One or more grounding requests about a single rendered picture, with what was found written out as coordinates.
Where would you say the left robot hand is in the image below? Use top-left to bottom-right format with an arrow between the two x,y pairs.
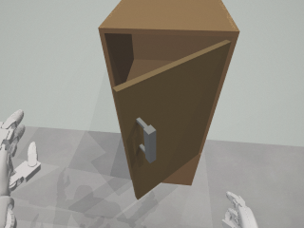
0,109 -> 41,197

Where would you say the left robot forearm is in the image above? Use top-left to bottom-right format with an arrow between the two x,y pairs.
0,196 -> 17,228

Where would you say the right robot hand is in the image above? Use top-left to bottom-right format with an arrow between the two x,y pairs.
222,191 -> 258,228

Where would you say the handle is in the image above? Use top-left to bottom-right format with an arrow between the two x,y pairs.
136,117 -> 157,163

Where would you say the cupboard door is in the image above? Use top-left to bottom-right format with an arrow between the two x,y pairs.
112,40 -> 232,200

